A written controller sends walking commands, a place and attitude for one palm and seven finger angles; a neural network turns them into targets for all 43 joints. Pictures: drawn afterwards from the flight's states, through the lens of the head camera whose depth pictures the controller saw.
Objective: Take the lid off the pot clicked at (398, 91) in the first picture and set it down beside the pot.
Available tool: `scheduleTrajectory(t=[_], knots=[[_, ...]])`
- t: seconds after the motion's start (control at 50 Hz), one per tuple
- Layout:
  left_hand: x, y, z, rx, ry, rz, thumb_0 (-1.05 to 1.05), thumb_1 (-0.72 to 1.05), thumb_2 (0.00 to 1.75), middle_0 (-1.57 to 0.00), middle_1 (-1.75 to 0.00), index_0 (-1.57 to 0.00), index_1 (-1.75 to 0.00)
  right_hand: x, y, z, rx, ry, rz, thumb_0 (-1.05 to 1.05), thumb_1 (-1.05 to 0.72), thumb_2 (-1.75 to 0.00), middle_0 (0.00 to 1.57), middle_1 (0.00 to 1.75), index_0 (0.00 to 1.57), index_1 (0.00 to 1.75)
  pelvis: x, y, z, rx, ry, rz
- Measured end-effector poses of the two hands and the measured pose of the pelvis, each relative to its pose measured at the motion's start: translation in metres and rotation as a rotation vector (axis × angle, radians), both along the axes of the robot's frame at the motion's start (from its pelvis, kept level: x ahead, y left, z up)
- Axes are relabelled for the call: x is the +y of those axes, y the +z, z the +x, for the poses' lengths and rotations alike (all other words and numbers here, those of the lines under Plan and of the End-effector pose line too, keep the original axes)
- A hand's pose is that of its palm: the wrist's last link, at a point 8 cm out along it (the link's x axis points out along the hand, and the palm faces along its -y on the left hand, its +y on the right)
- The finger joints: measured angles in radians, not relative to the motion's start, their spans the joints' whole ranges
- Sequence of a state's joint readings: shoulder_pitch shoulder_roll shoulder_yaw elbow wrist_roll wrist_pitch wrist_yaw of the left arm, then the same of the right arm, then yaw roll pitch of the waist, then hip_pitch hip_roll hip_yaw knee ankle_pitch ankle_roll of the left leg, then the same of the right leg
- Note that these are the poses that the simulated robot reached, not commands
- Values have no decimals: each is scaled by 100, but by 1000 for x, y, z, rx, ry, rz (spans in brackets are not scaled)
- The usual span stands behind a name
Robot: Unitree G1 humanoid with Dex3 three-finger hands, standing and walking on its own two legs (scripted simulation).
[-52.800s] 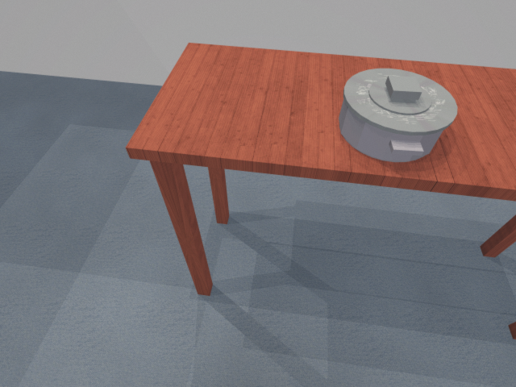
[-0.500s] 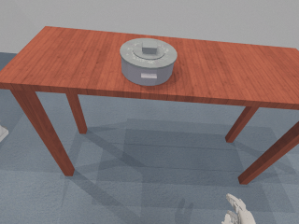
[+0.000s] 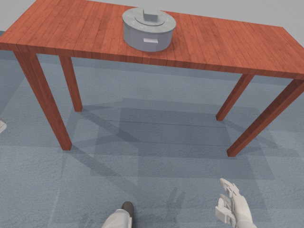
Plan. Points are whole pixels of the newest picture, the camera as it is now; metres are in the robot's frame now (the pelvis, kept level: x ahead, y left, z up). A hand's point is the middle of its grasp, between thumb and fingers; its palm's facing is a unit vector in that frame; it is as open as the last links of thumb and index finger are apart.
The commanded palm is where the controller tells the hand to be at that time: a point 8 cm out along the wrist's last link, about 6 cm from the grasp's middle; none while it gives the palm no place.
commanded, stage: stop stepping back and stand still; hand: left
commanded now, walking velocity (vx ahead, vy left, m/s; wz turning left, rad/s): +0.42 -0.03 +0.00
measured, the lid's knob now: (150, 13) +0.81 +0.04 +0.17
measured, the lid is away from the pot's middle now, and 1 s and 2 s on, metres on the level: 0.00 0.00 0.00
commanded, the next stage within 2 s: let the arm hang, fingers relaxed in 1.52 s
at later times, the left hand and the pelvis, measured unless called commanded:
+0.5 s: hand out of the picture +0.12 +0.21 +0.26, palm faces +0.12 -0.83 -0.55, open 7.4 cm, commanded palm +0.08 +0.30 +0.29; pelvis -0.07 +0.03 +0.03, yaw -3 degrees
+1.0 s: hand out of the picture +0.06 +0.16 -0.16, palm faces +0.08 -0.99 -0.07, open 7.0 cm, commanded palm none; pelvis -0.04 +0.02 +0.00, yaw +5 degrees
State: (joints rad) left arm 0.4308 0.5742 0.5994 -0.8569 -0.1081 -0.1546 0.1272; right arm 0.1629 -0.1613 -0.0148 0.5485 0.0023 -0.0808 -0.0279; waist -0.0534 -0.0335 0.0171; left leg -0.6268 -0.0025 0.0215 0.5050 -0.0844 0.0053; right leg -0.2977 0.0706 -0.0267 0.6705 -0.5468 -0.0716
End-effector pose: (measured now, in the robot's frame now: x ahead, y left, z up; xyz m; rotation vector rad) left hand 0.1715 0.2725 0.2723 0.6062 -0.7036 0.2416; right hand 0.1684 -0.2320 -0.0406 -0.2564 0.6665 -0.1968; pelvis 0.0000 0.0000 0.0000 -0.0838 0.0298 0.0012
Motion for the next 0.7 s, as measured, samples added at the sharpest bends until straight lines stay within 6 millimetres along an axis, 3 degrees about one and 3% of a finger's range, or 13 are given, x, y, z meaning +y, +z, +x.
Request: scheduleTrajectory(t=[0.1,0.16,0.22,0.28,0.32,0.36,0.42,0.48,0.54,0.58,0.64,0.68,0.7], knots=[[-11,34,-89,-184,-31,154,1,88,90,-22,-30,-22,-30,9,-9,-45,73,-9,-1,1,-90,-90,21,30,20,30,12,-1,-20,-37,9,6],[27,53,-113,-404,46,113,0,88,90,-22,-30,-22,-30,19,-11,-64,101,-16,-12,1,-90,-90,21,30,20,30,25,0,-25,-22,-18,13],[83,50,-95,-495,130,-145,0,88,90,-21,-30,-22,-30,30,-19,-73,48,-1,-16,1,-90,-90,21,30,20,30,40,-12,-49,-20,2,-2],[108,33,-50,-353,166,-372,-1,89,90,-20,-30,-20,-30,50,-13,-92,11,-4,62,2,-90,-90,20,30,20,30,42,-2,-74,-55,-11,16],[92,14,-29,-188,116,-419,0,90,90,-19,-30,-19,-30,61,-5,-109,17,-11,115,1,-90,-90,20,30,20,30,42,10,-82,-49,-4,9],[55,-7,-26,-24,9,-383,1,91,90,-18,-30,-19,-30,68,4,-124,35,-31,153,1,-90,-90,21,30,21,30,41,22,-84,-33,-16,2],[3,-22,-48,183,-178,-255,1,90,90,-19,-30,-19,-30,64,13,-142,67,-83,150,1,-90,-90,21,30,21,30,38,31,-81,-1,-58,-2],[-14,-4,-73,228,-241,-6,2,89,90,-21,-30,-21,-30,50,12,-150,135,-108,94,1,-89,-90,21,30,21,30,29,33,-72,34,-67,-1],[-13,30,-84,76,-152,192,1,88,90,-22,-30,-22,-30,31,-3,-144,195,-90,63,1,-89,-90,21,30,21,30,22,29,-60,51,-44,-1],[-1,44,-82,-65,-24,253,1,87,90,-22,-30,-22,-30,17,-21,-132,195,-67,57,1,-89,-90,21,30,21,30,19,16,-55,61,-29,37],[30,60,-71,-191,119,118,1,87,90,-22,-30,-23,-30,1,-36,-112,205,-80,49,1,-90,-90,21,30,21,30,26,13,-49,32,-24,25],[53,56,-56,-192,196,21,0,88,90,-22,-30,-22,-30,-4,-34,-98,167,-89,55,2,-90,-90,21,30,20,30,30,14,-42,20,-24,47],[64,40,-38,-114,219,-41,0,88,90,-21,-30,-22,-30,-7,-35,-91,142,-71,50,2,-90,-90,21,30,20,30,33,12,-39,17,-20,47]])
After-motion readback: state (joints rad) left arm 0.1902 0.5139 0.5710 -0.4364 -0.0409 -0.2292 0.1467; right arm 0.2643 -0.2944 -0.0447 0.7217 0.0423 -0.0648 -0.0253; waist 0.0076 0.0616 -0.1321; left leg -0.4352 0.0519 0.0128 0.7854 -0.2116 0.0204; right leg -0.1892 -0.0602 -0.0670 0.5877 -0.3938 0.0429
